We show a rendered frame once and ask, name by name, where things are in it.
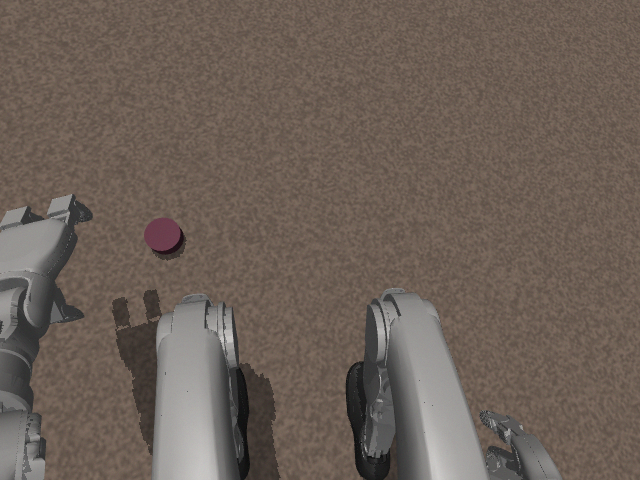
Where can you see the left robot arm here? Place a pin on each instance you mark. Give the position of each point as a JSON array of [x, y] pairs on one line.
[[26, 301]]

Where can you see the left robot hand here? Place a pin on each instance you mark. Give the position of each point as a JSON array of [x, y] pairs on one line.
[[28, 242]]

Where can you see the right robot foot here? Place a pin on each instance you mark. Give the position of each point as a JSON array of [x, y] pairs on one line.
[[369, 468]]

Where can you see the right robot hand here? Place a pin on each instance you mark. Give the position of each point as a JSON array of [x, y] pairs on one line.
[[529, 459]]

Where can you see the tin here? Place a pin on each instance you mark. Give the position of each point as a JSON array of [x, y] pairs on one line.
[[164, 236]]

